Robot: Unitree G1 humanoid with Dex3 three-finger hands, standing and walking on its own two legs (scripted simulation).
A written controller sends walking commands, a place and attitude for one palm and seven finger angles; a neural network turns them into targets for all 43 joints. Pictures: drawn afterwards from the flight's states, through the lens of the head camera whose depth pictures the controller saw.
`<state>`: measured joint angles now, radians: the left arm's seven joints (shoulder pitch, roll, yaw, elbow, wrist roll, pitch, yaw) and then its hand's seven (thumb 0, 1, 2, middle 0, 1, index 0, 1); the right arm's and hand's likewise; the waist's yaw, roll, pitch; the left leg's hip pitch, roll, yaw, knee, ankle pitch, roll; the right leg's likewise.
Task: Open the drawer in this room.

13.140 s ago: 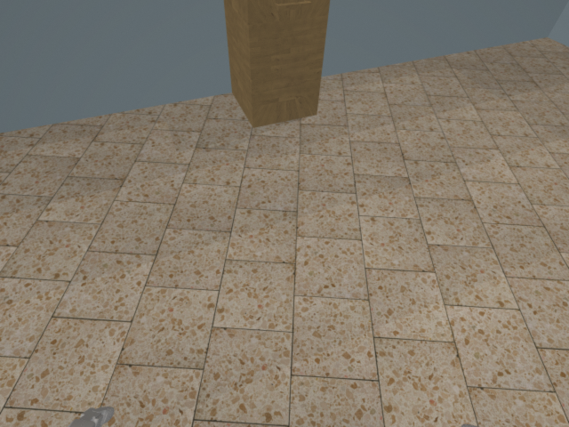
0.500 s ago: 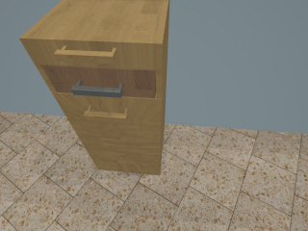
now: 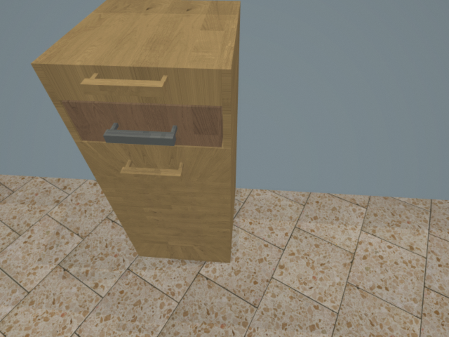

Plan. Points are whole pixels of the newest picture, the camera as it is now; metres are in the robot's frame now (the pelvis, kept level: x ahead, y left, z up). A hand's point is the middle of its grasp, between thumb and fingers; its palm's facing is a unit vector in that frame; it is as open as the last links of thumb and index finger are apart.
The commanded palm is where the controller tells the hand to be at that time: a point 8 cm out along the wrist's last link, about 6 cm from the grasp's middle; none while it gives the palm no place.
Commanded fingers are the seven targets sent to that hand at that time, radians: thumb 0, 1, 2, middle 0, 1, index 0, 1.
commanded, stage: shuffle to correct the standing spot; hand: left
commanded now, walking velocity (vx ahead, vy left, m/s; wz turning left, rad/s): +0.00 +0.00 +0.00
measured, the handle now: (142, 132) +0.56 +0.24 +0.04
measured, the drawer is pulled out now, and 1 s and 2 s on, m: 0.00 0.00 0.00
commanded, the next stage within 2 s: come to a stop and stand still in 0.30 s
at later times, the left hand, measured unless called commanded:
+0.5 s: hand out of the picture +0.01 +0.20 -0.18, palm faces +0.05 -0.98 -0.19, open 7.4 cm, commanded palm none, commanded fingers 0.00 0.90 0.90 -0.20 -0.30 -0.20 -0.30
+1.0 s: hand out of the picture +0.10 +0.17 -0.17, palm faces +0.06 -0.97 -0.22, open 7.3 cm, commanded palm none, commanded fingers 0.00 0.90 0.90 -0.20 -0.30 -0.20 -0.30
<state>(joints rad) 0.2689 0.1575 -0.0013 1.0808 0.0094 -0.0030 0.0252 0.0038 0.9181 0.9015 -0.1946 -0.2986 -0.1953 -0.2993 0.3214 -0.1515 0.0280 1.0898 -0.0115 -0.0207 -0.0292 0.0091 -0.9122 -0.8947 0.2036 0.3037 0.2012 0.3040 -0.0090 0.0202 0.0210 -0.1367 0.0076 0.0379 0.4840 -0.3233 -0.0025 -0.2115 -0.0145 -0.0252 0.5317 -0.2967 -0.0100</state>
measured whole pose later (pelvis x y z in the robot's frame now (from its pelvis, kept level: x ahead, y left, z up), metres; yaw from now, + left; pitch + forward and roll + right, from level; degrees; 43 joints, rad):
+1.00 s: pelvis +0.03 -0.01 +0.00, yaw +1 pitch -1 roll +1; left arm 0.18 0.15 0.03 1.03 0.01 0.01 0.04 0.00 0.93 0.90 -0.20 -0.30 -0.20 -0.30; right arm 0.26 -0.15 -0.02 1.08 -0.01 0.00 -0.05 0.01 -0.92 -0.89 0.20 0.30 0.20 0.30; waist 0.00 0.00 0.04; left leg -0.11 0.01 0.07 0.48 -0.36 -0.01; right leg -0.30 0.00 -0.09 0.57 -0.27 -0.07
